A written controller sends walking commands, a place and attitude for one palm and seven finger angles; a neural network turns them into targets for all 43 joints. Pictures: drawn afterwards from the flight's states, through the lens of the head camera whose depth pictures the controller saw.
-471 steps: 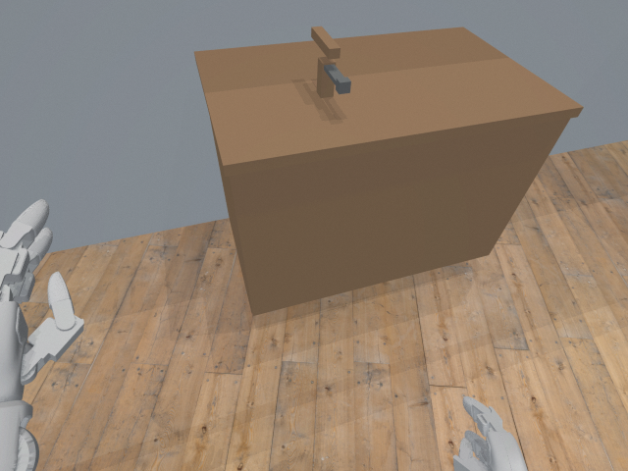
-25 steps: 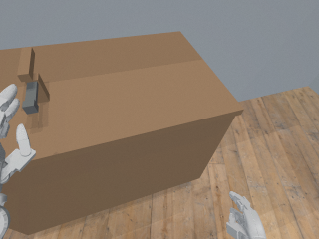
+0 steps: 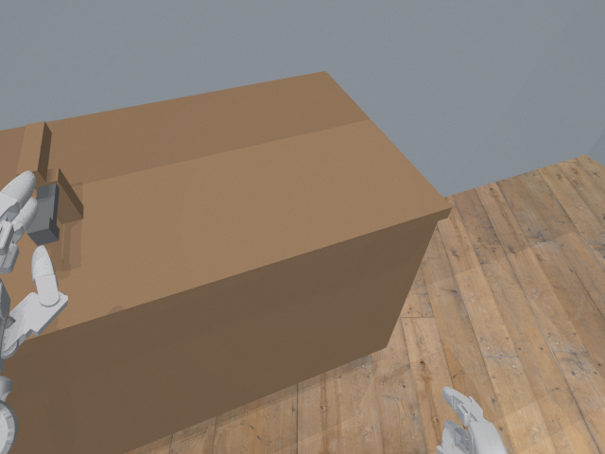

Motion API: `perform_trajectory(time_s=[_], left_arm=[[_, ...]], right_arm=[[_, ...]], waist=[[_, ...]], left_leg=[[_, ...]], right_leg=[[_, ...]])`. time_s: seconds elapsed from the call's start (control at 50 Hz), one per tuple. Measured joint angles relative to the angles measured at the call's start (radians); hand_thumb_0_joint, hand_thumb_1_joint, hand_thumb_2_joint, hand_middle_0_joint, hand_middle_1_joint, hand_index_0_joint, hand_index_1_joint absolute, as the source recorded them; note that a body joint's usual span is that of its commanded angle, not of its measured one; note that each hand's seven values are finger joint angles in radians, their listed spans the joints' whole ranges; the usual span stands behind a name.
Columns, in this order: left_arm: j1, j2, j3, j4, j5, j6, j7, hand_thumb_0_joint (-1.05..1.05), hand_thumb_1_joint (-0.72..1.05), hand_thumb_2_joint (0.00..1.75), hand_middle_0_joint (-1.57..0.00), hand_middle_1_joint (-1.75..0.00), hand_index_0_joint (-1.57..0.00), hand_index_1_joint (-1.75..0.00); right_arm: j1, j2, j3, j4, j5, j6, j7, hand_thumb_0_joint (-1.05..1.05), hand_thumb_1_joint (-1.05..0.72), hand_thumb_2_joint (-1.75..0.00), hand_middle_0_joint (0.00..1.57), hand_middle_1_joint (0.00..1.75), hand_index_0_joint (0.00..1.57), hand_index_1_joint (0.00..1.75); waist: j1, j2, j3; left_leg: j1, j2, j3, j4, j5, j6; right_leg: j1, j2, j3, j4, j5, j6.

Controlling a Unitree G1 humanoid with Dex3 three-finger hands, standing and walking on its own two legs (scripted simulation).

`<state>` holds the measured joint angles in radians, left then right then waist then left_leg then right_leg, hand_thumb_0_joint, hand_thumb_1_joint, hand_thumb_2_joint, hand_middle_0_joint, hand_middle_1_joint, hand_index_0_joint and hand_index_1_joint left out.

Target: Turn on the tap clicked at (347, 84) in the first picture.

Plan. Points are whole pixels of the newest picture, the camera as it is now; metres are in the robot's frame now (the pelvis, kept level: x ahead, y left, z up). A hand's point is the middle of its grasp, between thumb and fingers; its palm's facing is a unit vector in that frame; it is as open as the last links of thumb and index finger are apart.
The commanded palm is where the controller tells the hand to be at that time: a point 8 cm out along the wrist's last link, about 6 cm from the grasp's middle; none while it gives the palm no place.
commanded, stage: shuffle to correct the standing spot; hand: left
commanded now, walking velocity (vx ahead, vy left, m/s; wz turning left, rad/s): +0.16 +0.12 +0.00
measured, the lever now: (43, 231) +0.39 +0.40 +0.07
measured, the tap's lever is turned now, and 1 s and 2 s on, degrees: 0 0 0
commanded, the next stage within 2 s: come to a stop and stand still in 0.24 s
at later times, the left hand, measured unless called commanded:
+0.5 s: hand (20, 265) +0.25 +0.29 +0.18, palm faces +0.45 -0.81 -0.38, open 7.5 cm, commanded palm +0.19 +0.32 +0.19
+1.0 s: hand out of the picture +0.28 +0.35 +0.22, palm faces +0.52 -0.74 -0.42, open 7.5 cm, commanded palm +0.19 +0.34 +0.19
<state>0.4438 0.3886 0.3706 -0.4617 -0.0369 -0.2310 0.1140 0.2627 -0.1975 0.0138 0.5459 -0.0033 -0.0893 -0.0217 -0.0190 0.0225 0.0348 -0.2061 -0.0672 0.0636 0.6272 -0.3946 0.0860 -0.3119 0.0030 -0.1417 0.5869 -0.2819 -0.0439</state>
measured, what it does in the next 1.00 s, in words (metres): steps on the spot: left foot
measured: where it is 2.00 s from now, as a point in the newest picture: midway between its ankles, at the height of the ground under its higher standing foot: outside the picture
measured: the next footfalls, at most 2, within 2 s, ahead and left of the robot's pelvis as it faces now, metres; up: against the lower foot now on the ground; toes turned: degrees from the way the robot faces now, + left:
left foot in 0.34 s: +0.12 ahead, +0.17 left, +0.00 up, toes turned +0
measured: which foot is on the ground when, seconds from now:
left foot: down 0.00-0.00, up 0.02-0.32, down 0.34-1.00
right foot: down 0.00-1.00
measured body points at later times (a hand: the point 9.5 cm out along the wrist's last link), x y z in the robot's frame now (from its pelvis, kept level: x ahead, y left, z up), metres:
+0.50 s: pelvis +0.04 +0.04 +0.00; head +0.04 +0.04 +0.45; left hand +0.22 +0.33 +0.20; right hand +0.22 -0.18 -0.07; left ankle +0.08 +0.17 -0.72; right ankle +0.04 -0.07 -0.72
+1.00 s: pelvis +0.02 +0.06 +0.01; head +0.06 +0.07 +0.46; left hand +0.24 +0.39 +0.25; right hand +0.23 -0.17 -0.05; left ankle +0.08 +0.17 -0.72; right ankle +0.04 -0.07 -0.72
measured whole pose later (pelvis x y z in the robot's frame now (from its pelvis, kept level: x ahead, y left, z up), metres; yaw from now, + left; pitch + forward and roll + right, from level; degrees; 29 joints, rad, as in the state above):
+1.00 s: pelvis +0.02 +0.06 +0.01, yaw +0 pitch -1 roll -1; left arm 0.15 0.48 0.50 -0.36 -0.04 -0.18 0.09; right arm 0.15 -0.22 -0.02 0.55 0.02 -0.12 0.01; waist 0.07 -0.01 0.11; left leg -0.29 0.05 0.06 0.49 -0.18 0.00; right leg -0.23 0.00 -0.01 0.47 -0.21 0.01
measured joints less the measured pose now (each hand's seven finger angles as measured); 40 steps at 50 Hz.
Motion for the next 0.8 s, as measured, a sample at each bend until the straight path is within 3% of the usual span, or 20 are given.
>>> perform_trajectory(time_s=[0.04, 0.08, 0.12, 0.16, 0.22, 0.32, 0.36, 0.42, 0.48, 0.54, 0.66, 0.8], left_arm=[[-0.017, 0.002, -0.004, 0.009, -0.003, -0.009, -0.008, 0.02, 0.88, 0.90, -0.21, -0.31, -0.21, -0.30], [-0.019, -0.011, 0.000, 0.012, -0.007, -0.016, -0.011, 0.02, 0.88, 0.90, -0.22, -0.31, -0.21, -0.30], [-0.012, -0.030, 0.004, 0.012, -0.003, -0.019, -0.010, 0.02, 0.88, 0.90, -0.22, -0.31, -0.21, -0.30], [-0.003, -0.044, 0.001, 0.012, 0.001, -0.018, -0.004, 0.02, 0.88, 0.90, -0.21, -0.31, -0.21, -0.30], [-0.003, -0.050, -0.011, 0.006, 0.007, -0.009, 0.005, 0.02, 0.88, 0.90, -0.21, -0.31, -0.21, -0.30], [-0.003, -0.044, -0.017, -0.028, 0.007, 0.001, 0.013, 0.02, 0.88, 0.90, -0.21, -0.31, -0.21, -0.30], [-0.023, -0.025, -0.004, -0.027, 0.005, -0.007, 0.015, 0.02, 0.88, 0.90, -0.21, -0.31, -0.21, -0.30], [-0.055, 0.002, 0.018, 0.021, -0.002, -0.005, 0.009, 0.02, 0.88, 0.90, -0.21, -0.31, -0.21, -0.30], [-0.064, -0.015, 0.009, 0.040, 0.002, 0.013, 0.007, 0.02, 0.88, 0.90, -0.21, -0.31, -0.21, -0.30], [-0.025, -0.044, -0.009, 0.013, -0.001, 0.023, 0.005, 0.02, 0.89, 0.90, -0.21, -0.31, -0.21, -0.30], [-0.028, -0.047, -0.029, -0.001, -0.007, 0.049, 0.006, 0.02, 0.88, 0.90, -0.21, -0.31, -0.21, -0.30], [-0.030, -0.027, -0.022, -0.010, -0.021, 0.085, 0.010, 0.02, 0.89, 0.90, -0.21, -0.31, -0.21, -0.30]], right_arm=[[-0.013, -0.013, -0.012, 0.027, -0.003, 0.011, 0.000, 0.01, -0.90, -0.90, 0.21, 0.30, 0.20, 0.30], [-0.024, -0.018, -0.021, 0.057, -0.005, 0.024, 0.008, 0.01, -0.90, -0.90, 0.21, 0.30, 0.20, 0.30], [-0.024, -0.026, -0.024, 0.069, -0.005, 0.034, 0.011, 0.01, -0.90, -0.90, 0.21, 0.30, 0.20, 0.30], [-0.021, -0.034, -0.025, 0.073, -0.006, 0.032, 0.006, 0.01, -0.90, -0.90, 0.21, 0.30, 0.20, 0.30], [-0.015, -0.039, -0.027, 0.072, -0.010, 0.013, -0.009, 0.01, -0.90, -0.90, 0.21, 0.30, 0.20, 0.30], [-0.011, -0.061, -0.042, 0.039, -0.007, -0.022, -0.028, 0.01, -0.90, -0.90, 0.20, 0.30, 0.20, 0.30], [-0.027, -0.053, -0.051, 0.034, 0.003, -0.028, -0.032, 0.01, -0.90, -0.90, 0.20, 0.30, 0.20, 0.30], [-0.045, -0.009, -0.040, 0.037, 0.010, -0.033, -0.030, 0.01, -0.90, -0.90, 0.20, 0.30, 0.20, 0.30], [-0.042, 0.018, -0.012, 0.044, 0.009, -0.043, -0.018, 0.01, -0.90, -0.90, 0.20, 0.30, 0.20, 0.30], [-0.042, 0.035, 0.014, 0.062, 0.006, -0.041, -0.004, 0.01, -0.90, -0.90, 0.20, 0.30, 0.20, 0.30], [-0.067, 0.040, 0.028, 0.070, 0.003, -0.025, -0.010, 0.01, -0.90, -0.90, 0.21, 0.30, 0.20, 0.30], [-0.108, 0.023, 0.018, 0.027, 0.010, -0.009, -0.019, 0.01, -0.90, -0.90, 0.21, 0.30, 0.20, 0.30]], waist=[[0.006, 0.023, 0.006], [0.027, 0.007, 0.004], [0.039, -0.010, -0.001], [0.042, -0.024, -0.005], [0.043, -0.055, -0.001], [0.045, -0.046, 0.005], [0.040, -0.040, 0.011], [0.029, -0.065, 0.009], [0.018, -0.039, 0.006], [0.031, -0.018, -0.007], [0.060, -0.027, 0.006], [0.052, -0.033, 0.016]], left_leg=[[-0.097, 0.012, -0.031, 0.228, -0.051, -0.027], [-0.197, 0.013, -0.051, 0.445, -0.049, -0.054], [-0.267, 0.041, -0.060, 0.530, -0.014, -0.069], [-0.302, 0.079, -0.064, 0.492, 0.041, -0.076], [-0.272, 0.120, -0.043, 0.275, 0.089, -0.074], [-0.100, 0.115, -0.012, -0.070, 0.116, -0.055], [-0.095, 0.110, -0.024, -0.061, 0.170, -0.075], [-0.100, 0.088, -0.019, -0.013, 0.139, -0.102], [-0.094, 0.093, -0.050, -0.010, 0.127, -0.106], [-0.081, 0.115, -0.057, -0.039, 0.131, -0.114], [-0.043, 0.111, -0.042, -0.122, 0.165, -0.105], [-0.037, 0.111, -0.034, -0.179, 0.201, -0.098]], right_leg=[[-0.013, 0.010, -0.024, 0.031, 0.013, -0.031], [-0.014, 0.007, -0.015, 0.032, 0.006, -0.042], [-0.001, 0.001, -0.005, 0.000, 0.018, -0.038], [0.015, -0.011, 0.001, -0.038, 0.037, -0.029], [0.038, -0.041, 0.011, -0.071, 0.048, -0.017], [0.048, -0.066, 0.026, -0.003, -0.004, 0.020], [0.030, -0.069, 0.034, 0.073, -0.052, 0.034], [0.019, -0.056, 0.096, 0.135, -0.136, 0.039], [0.065, -0.025, 0.097, 0.065, -0.056, 0.033], [0.101, -0.001, 0.091, -0.017, -0.040, 0.029], [0.139, -0.003, 0.104, -0.111, 0.005, 0.042], [0.152, -0.002, 0.111, -0.189, 0.056, 0.051]])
